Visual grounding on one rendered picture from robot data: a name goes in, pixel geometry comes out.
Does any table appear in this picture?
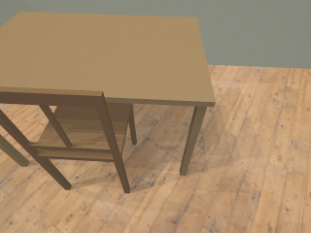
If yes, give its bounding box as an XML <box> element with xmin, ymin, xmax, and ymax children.
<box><xmin>0</xmin><ymin>12</ymin><xmax>216</xmax><ymax>176</ymax></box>

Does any chair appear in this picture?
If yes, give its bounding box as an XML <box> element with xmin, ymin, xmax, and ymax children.
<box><xmin>0</xmin><ymin>86</ymin><xmax>137</xmax><ymax>194</ymax></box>

